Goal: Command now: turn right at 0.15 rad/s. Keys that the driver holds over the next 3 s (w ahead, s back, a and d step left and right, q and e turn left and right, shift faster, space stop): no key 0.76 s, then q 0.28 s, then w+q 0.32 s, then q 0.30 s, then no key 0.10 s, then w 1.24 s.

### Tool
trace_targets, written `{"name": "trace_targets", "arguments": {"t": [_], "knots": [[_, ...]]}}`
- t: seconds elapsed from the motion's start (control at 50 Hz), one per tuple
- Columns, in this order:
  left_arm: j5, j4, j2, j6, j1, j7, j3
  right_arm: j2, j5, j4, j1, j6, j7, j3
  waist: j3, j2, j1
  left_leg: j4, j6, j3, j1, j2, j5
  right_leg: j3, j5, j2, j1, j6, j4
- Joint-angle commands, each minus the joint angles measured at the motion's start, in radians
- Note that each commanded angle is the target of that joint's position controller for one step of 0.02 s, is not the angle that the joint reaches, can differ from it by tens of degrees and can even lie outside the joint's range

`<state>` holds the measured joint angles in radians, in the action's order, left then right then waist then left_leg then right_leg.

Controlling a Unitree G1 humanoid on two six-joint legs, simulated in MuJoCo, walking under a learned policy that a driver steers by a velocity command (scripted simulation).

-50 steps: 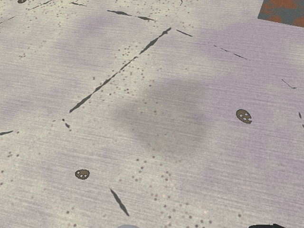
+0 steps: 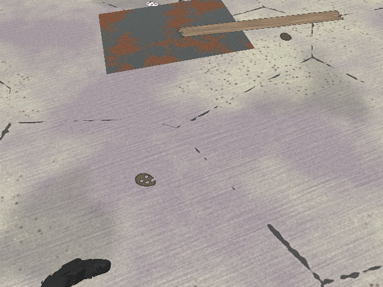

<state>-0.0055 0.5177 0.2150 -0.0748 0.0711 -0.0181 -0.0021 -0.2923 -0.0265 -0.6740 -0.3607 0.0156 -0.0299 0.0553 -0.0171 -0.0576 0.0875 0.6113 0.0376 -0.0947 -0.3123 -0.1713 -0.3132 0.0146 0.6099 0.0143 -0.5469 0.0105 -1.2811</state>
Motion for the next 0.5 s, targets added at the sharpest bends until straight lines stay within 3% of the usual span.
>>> {"name": "trace_targets", "arguments": {"t": [0.02, 0.04, 0.06, 0.08, 0.1, 0.14, 0.18, 0.24, 0.26, 0.32, 0.38, 0.4, 0.42, 0.44, 0.46, 0.48, 0.5], "knots": [[0.031, 0.013, 0.289, 0.075, 0.285, 0.052, -0.057, -0.051, -0.031, 0.283, 0.453, 0.016, 0.023, -0.004, 0.279, 0.571, -0.305, 0.486, -0.048, 0.173, -0.514, 0.265, -0.422, -0.873, -0.294, -0.202, -0.007, -0.060, 1.115], [0.008, 0.002, 0.289, 0.097, 0.163, 0.069, -0.046, 0.013, -0.013, 0.238, 0.319, 0.001, 0.019, -0.011, 0.236, 0.505, -0.174, 0.596, -0.086, 0.349, -0.508, 0.318, -0.313, -0.845, -0.293, -0.259, 0.002, -0.082, 1.074], [-0.023, -0.005, 0.246, 0.095, 0.035, 0.083, -0.036, 0.004, -0.002, 0.161, 0.186, -0.003, 0.019, -0.009, 0.171, 0.400, -0.064, 0.635, -0.092, 0.347, -0.489, 0.317, -0.173, -0.716, -0.313, -0.253, 0.026, -0.083, 0.962], [-0.029, 0.005, 0.185, 0.094, -0.035, 0.093, -0.021, -0.045, 0.002, 0.112, 0.135, -0.007, 0.016, 0.009, 0.121, 0.302, -0.010, 0.579, -0.087, 0.323, -0.440, 0.273, -0.043, -0.594, -0.353, -0.223, 0.061, -0.083, 0.864], [-0.025, 0.015, 0.129, 0.098, -0.068, 0.089, -0.013, -0.096, -0.006, 0.057, 0.108, -0.004, 0.016, 0.028, 0.061, 0.200, 0.009, 0.528, -0.063, 0.264, -0.345, 0.240, 0.079, -0.474, -0.368, -0.174, 0.098, -0.082, 0.816], [-0.014, 0.068, 0.082, 0.106, -0.003, 0.068, -0.007, -0.103, -0.010, 0.018, 0.096, 0.020, 0.030, 0.033, 0.003, 0.169, -0.011, 0.493, -0.024, 0.177, -0.255, 0.209, 0.186, -0.370, -0.408, -0.131, 0.165, -0.119, 0.806], [-0.012, 0.129, 0.091, 0.113, 0.134, 0.058, -0.018, -0.062, -0.009, 0.036, 0.193, 0.029, 0.054, 0.014, 0.028, 0.148, -0.079, 0.386, -0.022, 0.164, -0.336, 0.201, 0.214, -0.347, -0.414, -0.112, 0.312, -0.151, 0.818], [-0.029, 0.191, 0.120, 0.111, 0.283, 0.076, -0.043, -0.028, -0.023, 0.070, 0.375, 0.002, 0.077, -0.004, 0.037, 0.109, -0.178, 0.110, -0.007, 0.125, -0.438, 0.216, 0.300, -0.334, -0.397, -0.084, 0.528, -0.179, 0.798], [-0.034, 0.199, 0.122, 0.109, 0.300, 0.082, -0.049, -0.020, -0.017, 0.071, 0.408, -0.011, 0.083, -0.008, 0.031, 0.105, -0.193, 0.009, -0.001, 0.120, -0.418, 0.217, 0.350, -0.334, -0.386, -0.078, 0.548, -0.189, 0.794], [-0.033, 0.215, 0.125, 0.120, 0.286, 0.087, -0.060, 0.000, 0.010, 0.058, 0.404, -0.033, 0.093, -0.020, 0.008, 0.120, -0.173, -0.174, -0.027, 0.157, -0.194, 0.176, 0.615, -0.317, -0.290, -0.063, 0.422, -0.184, 0.763], [-0.041, 0.225, 0.110, 0.129, 0.277, 0.082, -0.062, -0.025, 0.028, 0.020, 0.330, -0.040, 0.085, -0.015, 0.035, 0.089, -0.137, -0.287, -0.053, 0.195, -0.020, 0.114, 0.734, -0.296, -0.244, -0.062, 0.289, -0.178, 0.668], [-0.040, 0.232, 0.110, 0.124, 0.281, 0.080, -0.065, -0.031, 0.029, -0.007, 0.281, -0.042, 0.079, -0.012, 0.045, 0.051, -0.115, -0.351, -0.054, 0.181, 0.070, 0.107, 0.751, -0.263, -0.238, -0.043, 0.237, -0.168, 0.599], [-0.034, 0.242, 0.106, 0.119, 0.294, 0.072, -0.067, -0.034, 0.018, -0.048, 0.204, -0.044, 0.074, -0.008, 0.027, -0.014, -0.098, -0.375, -0.054, 0.140, 0.228, 0.125, 0.763, -0.199, -0.181, 0.005, 0.148, -0.149, 0.481], [-0.023, 0.253, 0.092, 0.117, 0.312, 0.058, -0.068, -0.040, 0.005, -0.091, 0.111, -0.050, 0.069, -0.003, -0.006, -0.103, -0.069, -0.359, -0.069, 0.123, 0.372, 0.113, 0.824, -0.094, -0.069, 0.090, 0.069, -0.117, 0.262], [0.010, 0.236, 0.088, 0.116, 0.313, 0.048, -0.072, -0.059, -0.006, -0.114, -0.007, -0.066, 0.072, -0.004, -0.091, -0.183, -0.018, -0.198, -0.138, 0.200, 0.545, -0.020, 1.199, -0.001, 0.194, 0.157, -0.074, -0.086, -0.088], [0.036, 0.254, 0.097, 0.114, 0.426, 0.063, -0.066, -0.040, 0.010, -0.099, 0.002, -0.074, 0.066, -0.013, -0.154, -0.147, -0.079, -0.087, -0.231, 0.277, 0.634, -0.175, 1.400, -0.095, 0.196, 0.126, -0.176, -0.073, -0.209], [0.013, 0.275, 0.123, 0.107, 0.423, 0.076, -0.063, -0.034, 0.034, -0.088, 0.030, -0.071, 0.050, -0.008, -0.161, -0.091, -0.074, -0.098, -0.297, 0.303, 0.614, -0.209, 1.279, -0.127, 0.121, 0.095, -0.254, -0.066, -0.253]]}}
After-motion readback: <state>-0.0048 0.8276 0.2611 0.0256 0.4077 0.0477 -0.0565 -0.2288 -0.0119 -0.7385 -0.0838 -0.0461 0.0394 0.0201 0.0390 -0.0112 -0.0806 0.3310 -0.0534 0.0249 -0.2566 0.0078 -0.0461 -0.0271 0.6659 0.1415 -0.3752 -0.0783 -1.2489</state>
